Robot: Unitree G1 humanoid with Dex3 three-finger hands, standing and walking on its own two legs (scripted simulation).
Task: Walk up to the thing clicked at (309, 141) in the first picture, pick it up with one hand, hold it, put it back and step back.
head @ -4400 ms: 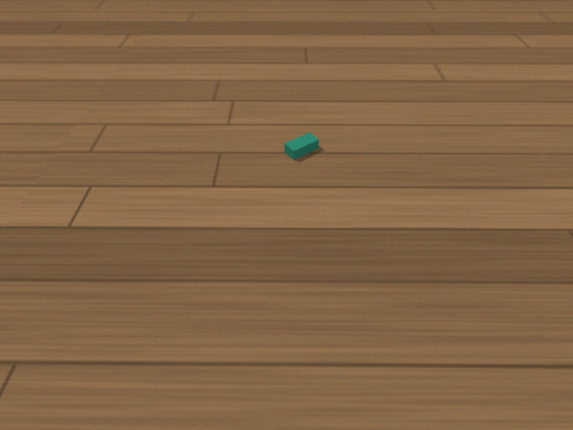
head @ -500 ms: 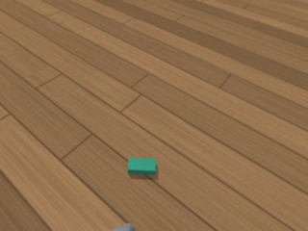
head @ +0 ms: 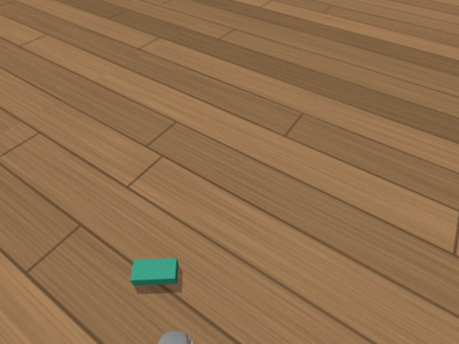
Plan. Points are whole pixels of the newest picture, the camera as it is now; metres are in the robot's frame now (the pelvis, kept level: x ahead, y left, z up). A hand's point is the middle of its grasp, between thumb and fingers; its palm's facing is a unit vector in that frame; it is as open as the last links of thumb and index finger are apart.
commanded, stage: walk up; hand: left
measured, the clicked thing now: (155, 271) +0.51 +0.32 -0.70
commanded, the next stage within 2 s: none
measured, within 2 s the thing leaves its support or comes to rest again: neither
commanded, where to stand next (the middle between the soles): +0.15 -0.02 m, yaw +4 degrees
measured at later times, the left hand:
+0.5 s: hand out of the picture +0.16 +0.15 -0.13, palm faces +0.02 -0.91 -0.41, open 7.4 cm
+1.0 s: hand out of the picture +0.13 +0.19 -0.13, palm faces +0.08 -0.90 -0.43, open 7.4 cm
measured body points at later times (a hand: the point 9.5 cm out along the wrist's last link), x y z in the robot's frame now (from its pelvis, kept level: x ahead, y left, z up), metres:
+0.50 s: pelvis +0.09 -0.12 +0.01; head +0.12 -0.12 +0.46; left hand +0.16 +0.20 -0.10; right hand +0.19 -0.43 -0.11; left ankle +0.12 +0.02 -0.69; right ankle +0.13 -0.24 -0.70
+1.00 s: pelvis +0.10 -0.10 +0.02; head +0.13 -0.09 +0.47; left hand +0.12 +0.24 -0.10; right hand +0.24 -0.39 -0.11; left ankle +0.10 +0.04 -0.70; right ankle +0.13 -0.24 -0.70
